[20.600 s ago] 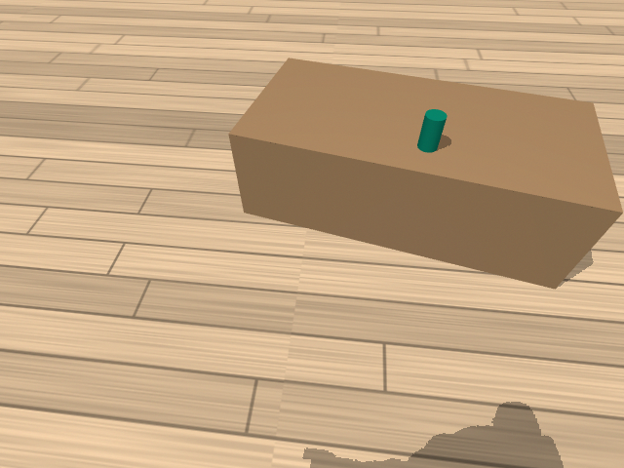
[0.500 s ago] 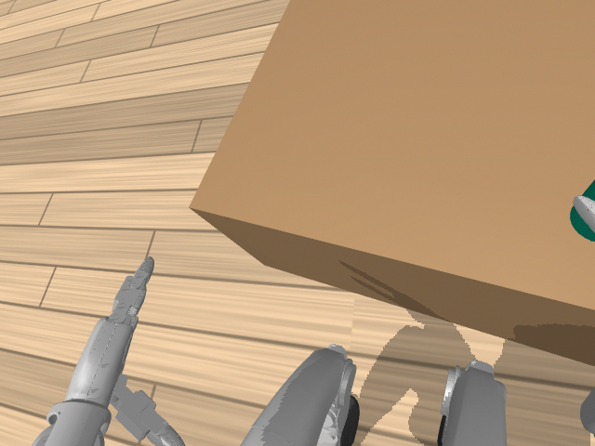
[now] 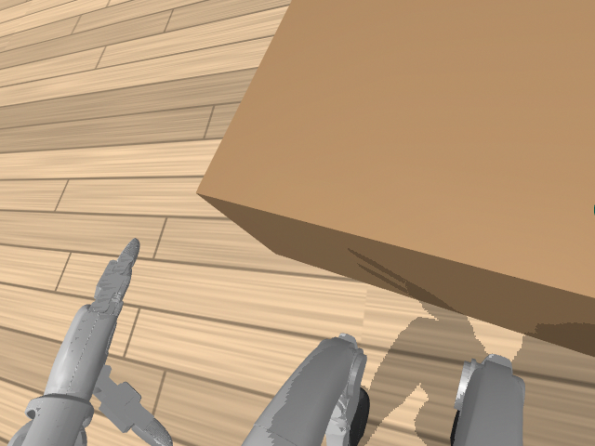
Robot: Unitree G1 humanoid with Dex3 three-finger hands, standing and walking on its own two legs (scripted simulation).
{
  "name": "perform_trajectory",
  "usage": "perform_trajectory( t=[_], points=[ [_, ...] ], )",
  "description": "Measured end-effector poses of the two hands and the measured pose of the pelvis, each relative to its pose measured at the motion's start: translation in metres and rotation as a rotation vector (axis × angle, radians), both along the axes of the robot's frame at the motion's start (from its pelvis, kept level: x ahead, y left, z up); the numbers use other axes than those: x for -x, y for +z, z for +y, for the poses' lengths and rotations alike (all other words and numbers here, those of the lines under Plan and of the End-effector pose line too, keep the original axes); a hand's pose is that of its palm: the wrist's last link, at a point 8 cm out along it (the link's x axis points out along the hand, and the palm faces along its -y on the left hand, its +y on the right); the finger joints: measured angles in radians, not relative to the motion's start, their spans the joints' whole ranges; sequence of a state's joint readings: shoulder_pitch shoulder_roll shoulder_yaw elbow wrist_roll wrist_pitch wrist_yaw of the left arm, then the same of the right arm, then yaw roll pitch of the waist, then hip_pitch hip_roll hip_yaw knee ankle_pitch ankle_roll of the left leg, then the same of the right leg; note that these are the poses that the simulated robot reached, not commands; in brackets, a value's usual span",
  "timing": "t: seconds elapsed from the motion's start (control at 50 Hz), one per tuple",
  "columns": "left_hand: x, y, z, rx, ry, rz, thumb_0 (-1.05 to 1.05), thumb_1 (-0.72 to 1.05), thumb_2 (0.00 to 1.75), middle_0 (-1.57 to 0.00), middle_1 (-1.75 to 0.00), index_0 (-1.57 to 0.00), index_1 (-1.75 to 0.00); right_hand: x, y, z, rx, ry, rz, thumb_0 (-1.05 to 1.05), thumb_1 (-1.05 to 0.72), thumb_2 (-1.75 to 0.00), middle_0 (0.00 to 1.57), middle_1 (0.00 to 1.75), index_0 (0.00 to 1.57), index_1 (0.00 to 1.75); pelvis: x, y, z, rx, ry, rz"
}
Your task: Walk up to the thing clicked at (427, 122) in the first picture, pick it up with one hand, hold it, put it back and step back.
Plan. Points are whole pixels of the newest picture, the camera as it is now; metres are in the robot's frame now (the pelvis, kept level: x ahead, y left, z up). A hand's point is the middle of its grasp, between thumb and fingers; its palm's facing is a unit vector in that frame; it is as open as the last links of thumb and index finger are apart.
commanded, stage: lower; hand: right
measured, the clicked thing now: out of the picture +0.48 -0.27 -0.08
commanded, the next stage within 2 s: loosen in 0.28 s
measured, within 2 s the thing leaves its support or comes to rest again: rests again in 0.10 s
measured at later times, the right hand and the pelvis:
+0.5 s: hand out of the picture +0.49 -0.28 -0.07, palm faces +0.38 +0.93 +0.01, open 10.0 cm; pelvis -0.01 +0.00 -0.02, yaw +0 degrees
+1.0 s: hand out of the picture +0.49 -0.28 -0.08, palm faces +0.38 +0.93 +0.01, open 16.0 cm; pelvis -0.01 +0.00 -0.02, yaw +1 degrees
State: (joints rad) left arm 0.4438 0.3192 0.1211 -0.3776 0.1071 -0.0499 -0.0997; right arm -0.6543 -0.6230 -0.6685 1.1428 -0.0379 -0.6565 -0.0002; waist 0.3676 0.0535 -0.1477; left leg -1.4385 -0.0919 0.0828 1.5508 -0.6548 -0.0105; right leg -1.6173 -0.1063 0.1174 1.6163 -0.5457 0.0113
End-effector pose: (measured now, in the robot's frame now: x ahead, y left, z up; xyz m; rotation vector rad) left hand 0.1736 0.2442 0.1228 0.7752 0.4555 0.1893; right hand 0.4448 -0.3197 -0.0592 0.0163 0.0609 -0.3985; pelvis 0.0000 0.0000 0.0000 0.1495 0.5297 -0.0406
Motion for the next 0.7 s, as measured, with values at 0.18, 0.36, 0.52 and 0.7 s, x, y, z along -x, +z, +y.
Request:
perform_trajectory(
  t=[0.18,0.36,0.52,0.7],
  points=[
    [-0.001,0.006,-0.001,-0.030,-0.024,-0.022,-0.01,-0.55,0.07,-0.06,-0.05,-0.05,-0.07,-0.002,-0.012,0.000,-0.005,0.005,0.016,-0.02,0.48,-1.05,0.71,1.09,0.78,1.14,0.001,-0.006,0.001,-0.002,0.003,0.007],
    [-0.001,0.005,-0.001,-0.038,-0.035,-0.039,0.00,-0.55,0.08,-0.06,-0.05,-0.05,-0.07,-0.002,-0.013,-0.001,-0.004,0.010,-0.011,-0.02,0.47,-1.04,0.72,1.08,0.79,1.12,0.002,-0.013,0.002,-0.001,0.004,0.010],
    [0.003,0.007,-0.002,-0.045,-0.052,-0.067,-0.01,-0.54,0.06,-0.06,-0.05,-0.06,-0.06,-0.002,-0.014,-0.002,-0.003,0.008,-0.017,-0.01,0.44,-0.96,0.75,1.02,0.81,1.06,0.007,-0.020,0.002,0.001,0.004,0.007],
    [0.009,0.008,0.000,-0.063,-0.039,-0.059,-0.01,-0.53,0.06,-0.07,-0.06,-0.07,-0.06,-0.005,-0.018,-0.003,0.004,0.013,-0.012,-0.01,0.36,-0.59,0.82,0.77,0.84,0.78,0.010,-0.024,0.002,0.001,0.009,0.010]
  ],
)
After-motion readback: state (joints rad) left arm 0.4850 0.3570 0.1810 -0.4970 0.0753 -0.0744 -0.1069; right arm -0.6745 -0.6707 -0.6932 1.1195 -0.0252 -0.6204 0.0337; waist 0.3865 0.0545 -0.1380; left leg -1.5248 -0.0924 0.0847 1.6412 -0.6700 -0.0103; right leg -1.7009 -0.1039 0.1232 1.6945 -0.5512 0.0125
